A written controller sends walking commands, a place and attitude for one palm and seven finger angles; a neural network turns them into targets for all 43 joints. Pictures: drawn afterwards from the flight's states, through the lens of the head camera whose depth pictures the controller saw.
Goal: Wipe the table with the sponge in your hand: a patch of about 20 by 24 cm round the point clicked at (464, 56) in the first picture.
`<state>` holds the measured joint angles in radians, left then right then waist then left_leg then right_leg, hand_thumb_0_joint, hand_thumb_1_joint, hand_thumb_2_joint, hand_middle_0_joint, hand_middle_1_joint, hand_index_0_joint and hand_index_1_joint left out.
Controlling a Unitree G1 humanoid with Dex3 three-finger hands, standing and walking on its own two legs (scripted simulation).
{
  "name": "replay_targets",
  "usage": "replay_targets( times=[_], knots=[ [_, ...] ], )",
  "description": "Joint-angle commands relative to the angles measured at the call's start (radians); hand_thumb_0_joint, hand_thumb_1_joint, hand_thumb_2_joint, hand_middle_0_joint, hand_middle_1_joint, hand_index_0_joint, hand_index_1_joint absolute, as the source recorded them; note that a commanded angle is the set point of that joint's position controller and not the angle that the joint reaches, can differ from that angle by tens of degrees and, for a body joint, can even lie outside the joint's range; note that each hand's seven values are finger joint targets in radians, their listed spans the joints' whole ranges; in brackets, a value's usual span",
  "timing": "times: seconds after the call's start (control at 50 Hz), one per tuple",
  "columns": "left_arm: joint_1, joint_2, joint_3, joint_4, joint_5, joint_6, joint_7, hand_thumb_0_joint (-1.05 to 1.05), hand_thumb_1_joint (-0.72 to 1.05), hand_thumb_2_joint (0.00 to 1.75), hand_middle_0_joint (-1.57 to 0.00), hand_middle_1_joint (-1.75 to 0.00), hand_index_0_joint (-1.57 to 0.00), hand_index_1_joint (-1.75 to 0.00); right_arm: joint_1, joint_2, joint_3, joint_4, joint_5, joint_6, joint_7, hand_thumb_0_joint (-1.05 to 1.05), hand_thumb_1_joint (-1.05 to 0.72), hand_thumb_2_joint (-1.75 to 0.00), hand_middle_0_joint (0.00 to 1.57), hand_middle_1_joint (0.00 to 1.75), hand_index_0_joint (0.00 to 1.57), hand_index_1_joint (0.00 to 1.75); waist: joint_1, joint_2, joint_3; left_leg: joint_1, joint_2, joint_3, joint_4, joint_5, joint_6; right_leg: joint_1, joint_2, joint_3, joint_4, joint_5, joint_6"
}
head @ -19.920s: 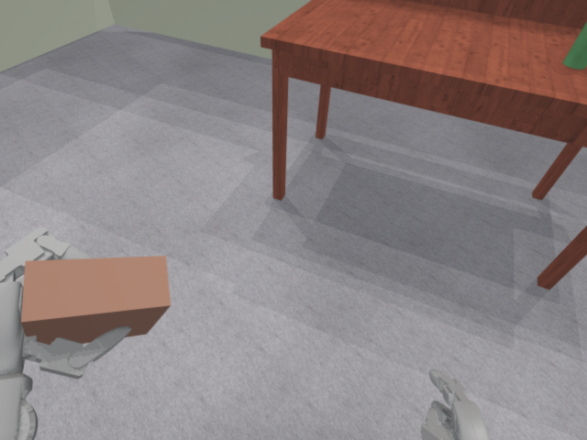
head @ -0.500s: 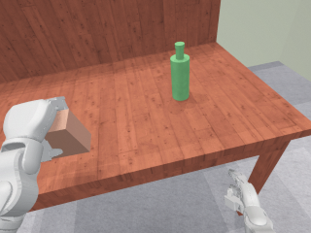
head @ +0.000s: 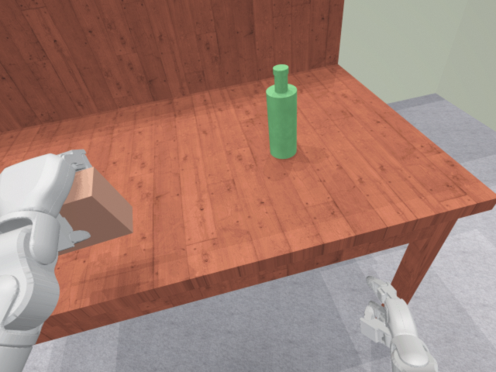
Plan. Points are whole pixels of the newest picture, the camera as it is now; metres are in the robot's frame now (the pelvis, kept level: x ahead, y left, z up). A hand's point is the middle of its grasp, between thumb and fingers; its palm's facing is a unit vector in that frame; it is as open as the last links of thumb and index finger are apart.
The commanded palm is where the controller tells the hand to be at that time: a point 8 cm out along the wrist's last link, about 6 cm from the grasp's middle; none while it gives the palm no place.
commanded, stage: move the sponge above the wiping area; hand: left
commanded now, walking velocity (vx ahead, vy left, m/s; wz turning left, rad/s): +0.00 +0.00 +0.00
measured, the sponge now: (81, 220) +0.26 +0.31 +0.15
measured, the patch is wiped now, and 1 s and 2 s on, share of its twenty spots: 0.00 0.00 0.00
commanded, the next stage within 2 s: none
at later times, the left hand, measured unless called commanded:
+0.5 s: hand (75, 211) +0.26 +0.32 +0.16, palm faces +0.13 -0.07 -0.99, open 9.6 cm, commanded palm +0.22 +0.30 +0.23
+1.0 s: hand (84, 227) +0.25 +0.31 +0.14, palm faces +0.00 -0.04 -1.00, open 9.6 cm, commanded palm +0.23 +0.31 +0.22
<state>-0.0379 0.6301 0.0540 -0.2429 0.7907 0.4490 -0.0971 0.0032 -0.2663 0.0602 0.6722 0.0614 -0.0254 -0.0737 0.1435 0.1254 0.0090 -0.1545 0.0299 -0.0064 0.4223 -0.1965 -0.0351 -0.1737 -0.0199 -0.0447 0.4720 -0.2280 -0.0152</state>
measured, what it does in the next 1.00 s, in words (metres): stands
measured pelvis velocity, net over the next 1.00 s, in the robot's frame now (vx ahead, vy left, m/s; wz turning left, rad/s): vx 0.02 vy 0.01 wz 0.02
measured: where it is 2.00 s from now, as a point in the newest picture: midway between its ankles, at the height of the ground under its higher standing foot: outside the picture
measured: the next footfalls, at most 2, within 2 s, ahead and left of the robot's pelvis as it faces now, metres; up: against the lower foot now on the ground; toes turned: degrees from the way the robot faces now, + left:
none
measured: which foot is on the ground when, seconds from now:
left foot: down 0.00-1.00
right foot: down 0.00-1.00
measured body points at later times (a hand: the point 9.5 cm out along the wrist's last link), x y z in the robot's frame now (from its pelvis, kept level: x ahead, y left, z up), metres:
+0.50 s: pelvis +0.01 +0.02 +0.00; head +0.00 -0.03 +0.45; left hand +0.25 +0.32 +0.22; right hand +0.28 -0.16 -0.07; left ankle +0.02 +0.15 -0.74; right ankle +0.02 -0.11 -0.74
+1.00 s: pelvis +0.02 +0.01 +0.00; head +0.01 -0.04 +0.45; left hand +0.25 +0.31 +0.19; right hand +0.28 -0.19 -0.08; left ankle +0.02 +0.15 -0.74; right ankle +0.02 -0.11 -0.74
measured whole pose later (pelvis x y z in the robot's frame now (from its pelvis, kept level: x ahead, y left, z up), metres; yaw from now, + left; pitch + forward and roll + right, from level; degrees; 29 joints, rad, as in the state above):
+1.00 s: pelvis +0.02 +0.01 +0.00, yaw +1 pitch -3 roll +0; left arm 0.05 0.60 0.00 -0.21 0.85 0.38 -0.16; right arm 0.02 -0.28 0.05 0.66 0.05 -0.02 -0.07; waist 0.14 0.12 0.01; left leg -0.16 0.02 -0.02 0.42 -0.21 -0.02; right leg -0.17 -0.03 -0.06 0.45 -0.24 0.00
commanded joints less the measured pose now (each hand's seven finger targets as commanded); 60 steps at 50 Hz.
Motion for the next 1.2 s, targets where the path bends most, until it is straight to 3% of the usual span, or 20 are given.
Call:
replay_targets(
  times=[0.0, 0.06, 0.16, 0.22, 0.26, 0.36, 0.42, 0.48, 0.56, 0.62, 0.66, 0.68, 0.78, 0.88, 0.94, 0.96, 1.0, 1.06, 1.16, 1.18],
  knots=[
    [-0.167, 0.194, 0.102, -0.154, 0.014, -0.010, -0.004, 0.00, 0.10, 1.30, -1.20, -1.60, -1.20, -1.60, -0.244, -0.084, -0.029, -0.206, -0.002, -0.070, -0.012, 0.00, -0.90, -0.90, 0.20, 0.30, 0.20, 0.30, 0.000, -0.086, -0.183, 0.009, -0.045, 0.010, -0.044, 0.097, 0.056, 0.048, -0.003, 0.036, -0.105, 0.039, -0.015],
    [-0.190, 0.210, 0.103, -0.232, 0.040, -0.016, -0.020, 0.00, 0.10, 1.30, -1.20, -1.60, -1.20, -1.60, -0.285, -0.075, -0.019, -0.230, -0.004, -0.079, -0.014, 0.00, -0.90, -0.90, 0.20, 0.30, 0.20, 0.30, 0.001, -0.076, -0.211, 0.024, -0.048, 0.003, -0.039, 0.107, 0.060, 0.052, 0.009, 0.052, -0.094, 0.043, -0.024],
    [-0.280, 0.328, 0.185, -0.268, 0.106, -0.044, 0.007, 0.00, 0.10, 1.30, -1.20, -1.60, -1.20, -1.60, -0.266, -0.078, -0.018, -0.215, -0.020, -0.082, -0.013, 0.00, -0.90, -0.90, 0.20, 0.30, 0.20, 0.30, 0.019, -0.020, -0.239, 0.040, -0.053, -0.017, -0.046, 0.151, 0.061, 0.069, 0.021, 0.057, -0.086, 0.056, -0.042],
    [-0.272, 0.282, 0.176, -0.203, 0.082, -0.070, 0.040, 0.00, 0.10, 1.30, -1.20, -1.60, -1.20, -1.60, -0.210, -0.076, -0.027, -0.190, -0.030, -0.079, -0.011, 0.00, -0.90, -0.90, 0.20, 0.30, 0.20, 0.30, 0.012, -0.036, -0.224, 0.052, -0.046, -0.006, -0.048, 0.184, 0.057, 0.069, 0.013, 0.020, -0.101, 0.091, -0.037],
    [-0.274, 0.304, 0.212, -0.162, 0.076, -0.058, 0.051, 0.00, 0.10, 1.30, -1.20, -1.60, -1.20, -1.60, -0.245, -0.075, -0.024, -0.181, -0.019, -0.079, -0.010, 0.00, -0.90, -0.90, 0.20, 0.30, 0.20, 0.30, 0.018, -0.027, -0.199, 0.049, -0.047, -0.014, -0.052, 0.169, 0.051, 0.059, 0.025, 0.058, -0.112, 0.070, -0.049],
    [-0.293, 0.163, 0.070, -0.160, 0.065, -0.022, 0.027, 0.00, 0.10, 1.30, -1.20, -1.60, -1.20, -1.60, -0.281, -0.066, -0.019, -0.192, -0.006, -0.073, -0.004, 0.00, -0.90, -0.90, 0.20, 0.30, 0.20, 0.30, -0.001, 0.021, -0.191, 0.050, -0.046, -0.011, -0.072, 0.154, 0.046, 0.055, 0.022, 0.028, -0.104, 0.079, -0.045],
    [-0.254, 0.132, 0.017, -0.152, 0.064, -0.019, -0.002, 0.00, 0.10, 1.30, -1.20, -1.60, -1.20, -1.60, -0.235, -0.085, -0.029, -0.187, -0.014, -0.062, -0.003, 0.00, -0.90, -0.90, 0.20, 0.30, 0.20, 0.30, -0.010, -0.033, -0.204, 0.047, -0.043, -0.015, -0.079, 0.158, 0.054, 0.065, 0.017, -0.004, -0.103, 0.105, -0.034],
    [-0.265, 0.186, 0.056, -0.174, 0.094, -0.014, -0.015, 0.00, 0.10, 1.30, -1.20, -1.60, -1.20, -1.60, -0.235, -0.086, -0.020, -0.200, -0.017, -0.061, -0.006, 0.00, -0.90, -0.90, 0.20, 0.30, 0.20, 0.30, -0.005, -0.085, -0.240, 0.043, -0.044, -0.012, -0.070, 0.171, 0.060, 0.082, 0.018, -0.003, -0.092, 0.105, -0.035],
    [-0.304, 0.278, 0.138, -0.242, 0.136, -0.028, 0.008, 0.00, 0.10, 1.30, -1.20, -1.60, -1.20, -1.60, -0.259, -0.077, -0.017, -0.212, -0.019, -0.061, 0.003, 0.00, -0.90, -0.90, 0.20, 0.30, 0.20, 0.30, 0.019, -0.011, -0.271, 0.062, -0.047, -0.028, -0.068, 0.222, 0.057, 0.107, 0.033, 0.031, -0.078, 0.125, -0.053],
    [-0.248, 0.250, 0.147, -0.190, 0.111, -0.049, 0.035, 0.00, 0.10, 1.30, -1.20, -1.60, -1.20, -1.60, -0.207, -0.079, -0.026, -0.191, -0.030, -0.057, 0.009, 0.00, -0.90, -0.90, 0.20, 0.30, 0.20, 0.30, 0.019, -0.027, -0.266, 0.068, -0.047, -0.011, -0.059, 0.270, 0.057, 0.112, 0.023, -0.001, -0.089, 0.173, -0.046],
    [-0.242, 0.272, 0.185, -0.169, 0.106, -0.035, 0.048, 0.00, 0.10, 1.30, -1.20, -1.60, -1.20, -1.60, -0.239, -0.073, -0.022, -0.191, -0.022, -0.058, 0.009, 0.00, -0.90, -0.90, 0.20, 0.30, 0.20, 0.30, 0.025, -0.016, -0.237, 0.064, -0.048, -0.016, -0.056, 0.247, 0.053, 0.095, 0.033, 0.037, -0.097, 0.148, -0.055],
    [-0.267, 0.225, 0.140, -0.137, 0.098, -0.032, 0.050, 0.00, 0.10, 1.30, -1.20, -1.60, -1.20, -1.60, -0.212, -0.077, -0.024, -0.183, -0.024, -0.053, 0.009, 0.00, -0.90, -0.90, 0.20, 0.30, 0.20, 0.30, 0.010, -0.042, -0.237, 0.055, -0.044, 0.001, -0.053, 0.245, 0.053, 0.093, 0.020, 0.008, -0.096, 0.158, -0.046],
    [-0.215, 0.193, 0.104, -0.119, 0.085, -0.004, 0.021, 0.00, 0.10, 1.30, -1.20, -1.60, -1.20, -1.60, -0.223, -0.090, -0.031, -0.194, -0.013, -0.045, 0.012, 0.00, -0.90, -0.90, 0.20, 0.30, 0.20, 0.30, 0.001, -0.062, -0.234, 0.041, -0.051, 0.006, -0.044, 0.236, 0.057, 0.095, 0.015, 0.005, -0.088, 0.181, -0.037],
    [-0.187, 0.195, 0.074, -0.183, 0.085, -0.043, -0.029, 0.00, 0.10, 1.30, -1.20, -1.60, -1.20, -1.60, -0.203, -0.089, -0.031, -0.211, -0.016, -0.056, 0.004, 0.00, -0.90, -0.90, 0.20, 0.30, 0.20, 0.30, -0.015, -0.077, -0.236, 0.054, -0.054, 0.003, -0.027, 0.225, 0.071, 0.074, 0.015, 0.000, -0.087, 0.179, -0.028],
    [-0.206, 0.264, 0.133, -0.143, 0.100, -0.095, -0.019, 0.00, 0.10, 1.30, -1.20, -1.60, -1.20, -1.60, -0.165, -0.092, -0.038, -0.196, -0.019, -0.058, -0.010, 0.00, -0.90, -0.90, 0.20, 0.30, 0.20, 0.30, -0.020, -0.107, -0.214, 0.057, -0.056, -0.002, -0.026, 0.198, 0.072, 0.055, 0.015, 0.009, -0.102, 0.147, -0.021],
    [-0.247, 0.311, 0.178, -0.143, 0.108, -0.105, -0.008, 0.00, 0.10, 1.30, -1.20, -1.60, -1.20, -1.60, -0.195, -0.090, -0.033, -0.196, -0.015, -0.069, -0.017, 0.00, -0.90, -0.90, 0.20, 0.30, 0.20, 0.30, -0.018, -0.089, -0.201, 0.063, -0.056, -0.009, -0.026, 0.168, 0.070, 0.041, 0.027, 0.043, -0.116, 0.104, -0.035],
    [-0.289, 0.314, 0.187, -0.064, 0.112, -0.135, 0.018, 0.00, 0.10, 1.30, -1.20, -1.60, -1.20, -1.60, -0.141, -0.089, -0.039, -0.176, -0.021, -0.072, -0.027, 0.00, -0.90, -0.90, 0.20, 0.30, 0.20, 0.30, -0.023, -0.104, -0.195, 0.059, -0.057, 0.002, -0.028, 0.172, 0.068, 0.039, 0.017, 0.014, -0.123, 0.092, -0.029],
    [-0.336, 0.355, 0.234, -0.048, 0.104, -0.159, 0.051, 0.00, 0.10, 1.30, -1.20, -1.60, -1.20, -1.60, -0.173, -0.090, -0.040, -0.171, -0.015, -0.079, -0.031, 0.00, -0.90, -0.90, 0.20, 0.30, 0.20, 0.30, -0.010, 0.005, -0.205, 0.074, -0.065, -0.004, -0.033, 0.165, 0.061, 0.053, 0.027, 0.050, -0.137, 0.081, -0.048],
    [-0.250, 0.282, 0.198, -0.047, 0.080, -0.162, 0.058, 0.00, 0.10, 1.30, -1.20, -1.60, -1.20, -1.60, -0.182, -0.083, -0.044, -0.182, -0.016, -0.089, -0.016, 0.00, -0.90, -0.90, 0.20, 0.30, 0.20, 0.30, 0.001, 0.033, -0.255, 0.080, -0.063, 0.004, -0.024, 0.241, 0.057, 0.103, 0.017, 0.031, -0.109, 0.192, -0.046],
    [-0.230, 0.254, 0.173, -0.022, 0.077, -0.156, 0.052, 0.00, 0.10, 1.30, -1.20, -1.60, -1.20, -1.60, -0.149, -0.092, -0.049, -0.172, -0.021, -0.082, -0.014, 0.00, -0.90, -0.90, 0.20, 0.30, 0.20, 0.30, -0.007, -0.002, -0.251, 0.064, -0.060, 0.013, -0.023, 0.250, 0.060, 0.104, 0.012, 0.003, -0.102, 0.209, -0.039]
  ],
)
